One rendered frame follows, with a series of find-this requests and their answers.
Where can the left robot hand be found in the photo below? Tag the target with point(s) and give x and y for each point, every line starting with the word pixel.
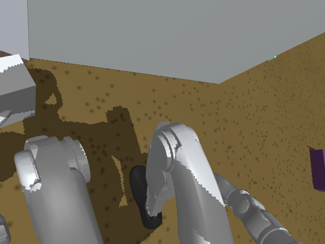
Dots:
pixel 5 115

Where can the left robot arm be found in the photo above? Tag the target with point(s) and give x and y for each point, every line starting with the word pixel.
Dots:
pixel 5 237

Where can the right robot arm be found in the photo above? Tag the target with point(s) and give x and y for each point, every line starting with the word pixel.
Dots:
pixel 259 223

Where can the right robot foot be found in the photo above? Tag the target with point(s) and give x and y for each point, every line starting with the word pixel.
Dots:
pixel 138 183

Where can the right robot hand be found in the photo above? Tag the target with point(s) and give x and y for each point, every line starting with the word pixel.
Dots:
pixel 225 187

